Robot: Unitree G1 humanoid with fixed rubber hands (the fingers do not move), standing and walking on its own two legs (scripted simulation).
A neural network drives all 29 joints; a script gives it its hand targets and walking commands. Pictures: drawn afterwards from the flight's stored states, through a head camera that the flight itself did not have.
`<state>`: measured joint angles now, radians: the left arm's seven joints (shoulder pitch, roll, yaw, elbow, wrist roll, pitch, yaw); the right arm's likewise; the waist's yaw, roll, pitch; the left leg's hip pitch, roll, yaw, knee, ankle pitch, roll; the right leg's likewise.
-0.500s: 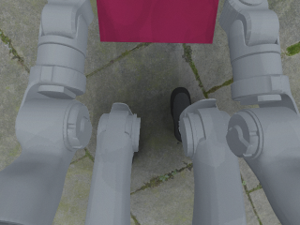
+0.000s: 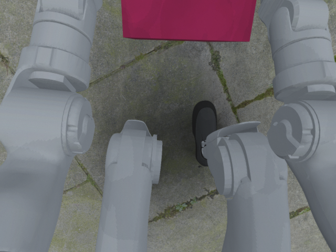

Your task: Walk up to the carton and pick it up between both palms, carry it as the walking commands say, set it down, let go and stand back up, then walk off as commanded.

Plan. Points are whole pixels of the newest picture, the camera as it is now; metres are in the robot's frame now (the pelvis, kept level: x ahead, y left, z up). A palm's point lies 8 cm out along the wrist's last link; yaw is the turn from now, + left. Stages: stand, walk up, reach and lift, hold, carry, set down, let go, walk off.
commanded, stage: set down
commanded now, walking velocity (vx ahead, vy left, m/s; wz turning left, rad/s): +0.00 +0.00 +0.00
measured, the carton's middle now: out of the picture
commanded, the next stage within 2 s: none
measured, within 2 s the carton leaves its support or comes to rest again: rests again in 0.76 s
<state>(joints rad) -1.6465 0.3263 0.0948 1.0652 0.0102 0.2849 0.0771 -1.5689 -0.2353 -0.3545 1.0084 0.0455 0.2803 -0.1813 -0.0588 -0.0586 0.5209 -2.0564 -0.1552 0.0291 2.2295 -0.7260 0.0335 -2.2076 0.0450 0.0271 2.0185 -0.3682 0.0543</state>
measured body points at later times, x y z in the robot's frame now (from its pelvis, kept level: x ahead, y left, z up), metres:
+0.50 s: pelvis +0.00 +0.00 -0.01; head +0.38 +0.04 +0.21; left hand +0.59 +0.13 -0.20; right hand +0.56 -0.17 -0.19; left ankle +0.08 +0.09 -0.35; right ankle +0.18 -0.13 -0.35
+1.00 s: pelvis +0.02 +0.00 -0.01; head +0.39 +0.03 +0.24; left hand +0.59 +0.14 -0.20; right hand +0.56 -0.16 -0.19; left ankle +0.08 +0.09 -0.35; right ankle +0.18 -0.13 -0.35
